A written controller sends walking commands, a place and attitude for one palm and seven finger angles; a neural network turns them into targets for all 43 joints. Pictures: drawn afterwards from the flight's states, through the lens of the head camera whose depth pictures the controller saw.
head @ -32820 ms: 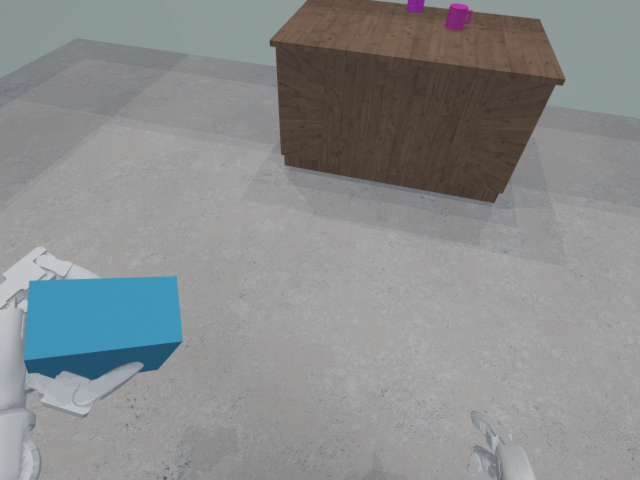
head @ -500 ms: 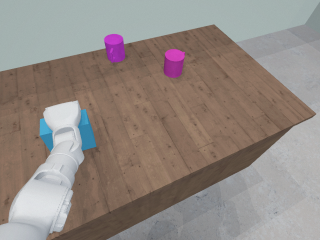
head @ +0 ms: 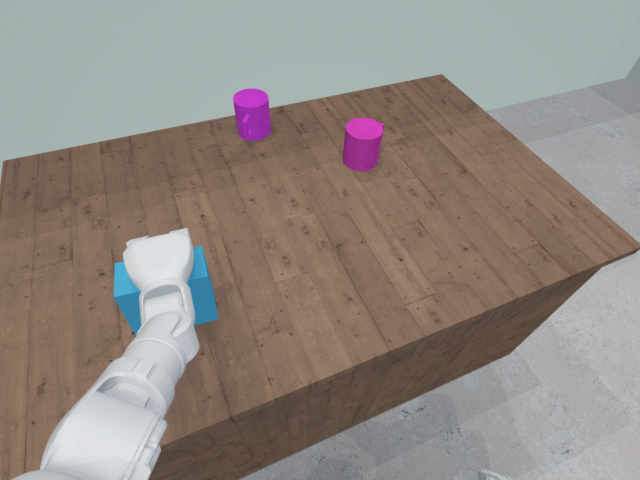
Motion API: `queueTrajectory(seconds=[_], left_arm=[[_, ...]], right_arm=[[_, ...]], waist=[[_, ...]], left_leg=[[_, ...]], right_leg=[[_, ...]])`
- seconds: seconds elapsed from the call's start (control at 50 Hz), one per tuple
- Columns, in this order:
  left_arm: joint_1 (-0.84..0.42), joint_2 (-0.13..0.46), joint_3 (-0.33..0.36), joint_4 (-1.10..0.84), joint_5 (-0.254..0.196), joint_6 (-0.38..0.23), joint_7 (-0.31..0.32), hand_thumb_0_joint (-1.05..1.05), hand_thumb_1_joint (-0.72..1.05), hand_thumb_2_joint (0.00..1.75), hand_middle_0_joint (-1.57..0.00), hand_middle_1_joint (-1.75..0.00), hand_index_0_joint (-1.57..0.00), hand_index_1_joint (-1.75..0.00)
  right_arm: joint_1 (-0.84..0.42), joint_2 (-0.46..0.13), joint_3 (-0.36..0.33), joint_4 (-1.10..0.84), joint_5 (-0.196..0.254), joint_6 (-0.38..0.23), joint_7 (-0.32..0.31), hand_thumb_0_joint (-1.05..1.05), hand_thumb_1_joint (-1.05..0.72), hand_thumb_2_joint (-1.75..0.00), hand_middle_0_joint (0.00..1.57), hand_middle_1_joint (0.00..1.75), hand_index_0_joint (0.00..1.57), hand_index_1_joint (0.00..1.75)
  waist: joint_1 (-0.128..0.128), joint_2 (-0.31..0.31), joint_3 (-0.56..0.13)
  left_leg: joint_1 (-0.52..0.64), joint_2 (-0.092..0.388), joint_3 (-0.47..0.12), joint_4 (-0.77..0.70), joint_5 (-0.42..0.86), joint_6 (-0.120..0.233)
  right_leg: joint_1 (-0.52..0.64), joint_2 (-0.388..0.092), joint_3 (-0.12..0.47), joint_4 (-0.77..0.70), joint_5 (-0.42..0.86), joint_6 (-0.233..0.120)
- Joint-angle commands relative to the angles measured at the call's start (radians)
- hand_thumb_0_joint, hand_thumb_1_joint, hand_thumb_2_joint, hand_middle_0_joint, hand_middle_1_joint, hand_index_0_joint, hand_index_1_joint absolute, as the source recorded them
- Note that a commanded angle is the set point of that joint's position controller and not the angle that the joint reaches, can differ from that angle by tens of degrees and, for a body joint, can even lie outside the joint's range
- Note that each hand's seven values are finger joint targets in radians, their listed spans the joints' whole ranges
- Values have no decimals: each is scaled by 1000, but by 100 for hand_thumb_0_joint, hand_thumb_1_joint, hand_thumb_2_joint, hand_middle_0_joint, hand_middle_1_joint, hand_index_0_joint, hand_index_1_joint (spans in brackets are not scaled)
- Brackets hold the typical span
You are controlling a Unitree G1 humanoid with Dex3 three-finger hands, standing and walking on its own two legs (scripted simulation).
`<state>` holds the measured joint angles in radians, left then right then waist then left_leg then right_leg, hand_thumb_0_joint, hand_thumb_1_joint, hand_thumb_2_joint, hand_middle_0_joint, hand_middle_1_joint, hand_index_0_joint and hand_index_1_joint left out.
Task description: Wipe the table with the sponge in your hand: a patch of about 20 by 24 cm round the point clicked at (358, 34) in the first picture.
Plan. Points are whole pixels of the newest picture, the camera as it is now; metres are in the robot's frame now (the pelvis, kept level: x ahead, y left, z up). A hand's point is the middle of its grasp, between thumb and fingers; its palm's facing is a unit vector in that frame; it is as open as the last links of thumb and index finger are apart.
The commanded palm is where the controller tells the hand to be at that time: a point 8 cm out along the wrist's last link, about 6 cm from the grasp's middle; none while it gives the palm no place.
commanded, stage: wipe back along the middle lane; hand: left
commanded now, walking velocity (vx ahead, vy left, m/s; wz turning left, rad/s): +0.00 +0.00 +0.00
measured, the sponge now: (172, 299) +0.38 +0.25 -0.06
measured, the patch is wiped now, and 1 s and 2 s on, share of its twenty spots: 0.65 0.70 0.80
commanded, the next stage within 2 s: slide across to the third lane in 0.76 s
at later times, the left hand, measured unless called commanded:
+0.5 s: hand (181, 309) +0.34 +0.21 -0.02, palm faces -0.06 -0.01 -1.00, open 10.3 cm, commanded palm +0.29 +0.19 +0.01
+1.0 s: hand (187, 325) +0.32 +0.20 -0.02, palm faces -0.09 -0.02 -1.00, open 10.3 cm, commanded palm +0.28 +0.17 +0.02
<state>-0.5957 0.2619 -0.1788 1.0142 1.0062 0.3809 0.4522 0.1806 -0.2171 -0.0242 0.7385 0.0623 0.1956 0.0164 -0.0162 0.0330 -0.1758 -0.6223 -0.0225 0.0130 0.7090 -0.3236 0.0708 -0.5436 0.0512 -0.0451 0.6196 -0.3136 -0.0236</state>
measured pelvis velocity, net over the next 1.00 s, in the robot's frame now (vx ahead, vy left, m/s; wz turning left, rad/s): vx -0.01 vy -0.02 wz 0.01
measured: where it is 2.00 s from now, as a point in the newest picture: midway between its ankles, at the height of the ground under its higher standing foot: outside the picture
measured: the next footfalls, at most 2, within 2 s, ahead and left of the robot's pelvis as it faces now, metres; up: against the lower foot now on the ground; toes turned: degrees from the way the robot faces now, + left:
none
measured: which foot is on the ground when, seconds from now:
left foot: down 0.00-1.00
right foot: down 0.00-1.00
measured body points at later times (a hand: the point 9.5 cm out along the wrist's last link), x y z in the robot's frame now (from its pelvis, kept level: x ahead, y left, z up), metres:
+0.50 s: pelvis +0.00 -0.01 +0.00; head +0.02 -0.01 +0.45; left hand +0.34 +0.21 +0.04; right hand +0.18 -0.24 -0.11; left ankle +0.01 +0.07 -0.72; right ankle -0.01 -0.11 -0.72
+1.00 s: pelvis -0.01 -0.02 +0.00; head +0.01 -0.03 +0.45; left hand +0.32 +0.20 +0.04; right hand +0.18 -0.26 -0.10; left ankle +0.01 +0.07 -0.72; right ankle -0.01 -0.11 -0.72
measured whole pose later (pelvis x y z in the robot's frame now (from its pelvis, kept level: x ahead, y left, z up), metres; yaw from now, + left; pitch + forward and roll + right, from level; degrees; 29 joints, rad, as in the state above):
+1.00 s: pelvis -0.01 -0.02 +0.00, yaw +1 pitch +8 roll -1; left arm -0.32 0.21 -0.28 0.69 1.00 0.49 0.39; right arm 0.09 -0.24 -0.01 0.68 0.08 0.20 -0.01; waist 0.03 0.04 -0.15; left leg -0.51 -0.02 0.01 0.67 -0.31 0.04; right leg -0.45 0.06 -0.05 0.63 -0.32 -0.05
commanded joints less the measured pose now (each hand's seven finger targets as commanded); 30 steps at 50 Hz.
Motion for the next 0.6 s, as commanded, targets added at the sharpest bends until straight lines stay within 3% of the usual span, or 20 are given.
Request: queueTrajectory(seconds=[0.0, 0.06, 0.1, 0.16, 0.2, 0.42, 0.44, 0.52, 0.54, 0.56, 0.58], left_arm=[[-96, 8, -31, -70, -9, 10, -33, 0, 10, 130, -120, -160, -120, -160], [-73, 10, -23, -104, -14, 18, -32, 0, 10, 130, -120, -160, -120, -160], [-24, -34, -61, -124, -17, 29, -33, 0, 10, 130, -120, -160, -120, -160], [0, -34, -57, -157, -24, 49, -33, 0, 10, 130, -120, -160, -120, -160], [-1, -61, -90, -172, -22, 63, -36, 0, 10, 130, -120, -160, -120, -160], [95, -56, -96, -261, -16, 95, -57, 0, 10, 130, -120, -160, -120, -160], [125, -76, -114, -272, -16, 100, -61, 0, 10, 130, -120, -160, -120, -160], [122, -78, -127, -314, -14, 109, -67, 0, 10, 130, -120, -160, -120, -160], [146, -83, -130, -325, -18, 112, -69, 0, 10, 130, -120, -160, -120, -160], [156, -51, -99, -339, -19, 111, -69, 0, 10, 130, -120, -160, -120, -160], [178, -69, -119, -355, -19, 112, -71, 0, 10, 130, -120, -160, -120, -160]], right_arm=[[-55, -155, -48, -121, -4, -35, -9, 0, -90, -90, 20, 30, 20, 30], [-71, -156, -50, -124, 0, -36, -8, 0, -90, -90, 20, 30, 20, 30], [-80, -152, -49, -131, -1, -37, -5, 0, -90, -90, 20, 30, 20, 30], [-104, -151, -49, -137, 4, -36, -1, 0, -90, -90, 20, 30, 20, 30], [-117, -151, -46, -140, 5, -35, -3, 0, -90, -90, 20, 30, 20, 30], [-164, -147, -34, -171, 6, -27, -13, 0, -90, -90, 20, 30, 20, 30], [-172, -142, -33, -179, 7, -27, -12, 0, -90, -90, 20, 30, 20, 30], [-188, -143, -30, -187, 9, -24, -13, 0, -90, -90, 20, 30, 20, 30], [-192, -142, -29, -191, 8, -26, -13, 0, -90, -90, 20, 30, 20, 30], [-194, -145, -31, -191, 9, -25, -14, 0, -90, -90, 20, 30, 20, 30], [-201, -143, -28, -199, 9, -26, -14, 0, -90, -90, 20, 30, 20, 30]], waist=[[5, -42, -210], [6, -68, -205], [13, -54, -207], [15, -64, -182], [11, -72, -156], [34, -71, -162], [38, -78, -158], [34, -87, -144], [38, -81, -150], [45, -96, -164], [48, -78, -162]], left_leg=[[241, 37, -71, -90, 278, -47], [247, 39, -75, -91, 301, -48], [257, 37, -70, -89, 310, -49], [254, 37, -74, -96, 306, -50], [254, 36, -75, -101, 276, -48], [261, 20, -65, -100, 274, -45], [263, 20, -66, -102, 273, -45], [267, 17, -65, -99, 270, -42], [269, 15, -63, -99, 276, -41], [270, 16, -69, -99, 285, -44], [271, 11, -63, -94, 294, -43]], right_leg=[[59, -1, 10, -65, 227, -53], [78, -3, 15, -65, 258, -53], [78, -1, 12, -63, 265, -55], [88, -4, 13, -67, 267, -56], [71, -2, 14, -73, 238, -56], [122, -7, 30, -67, 280, -61], [125, -7, 27, -68, 276, -60], [128, -8, 37, -69, 288, -61], [137, -9, 41, -69, 301, -61], [152, -7, 45, -64, 315, -63], [157, -9, 47, -59, 332, -63]])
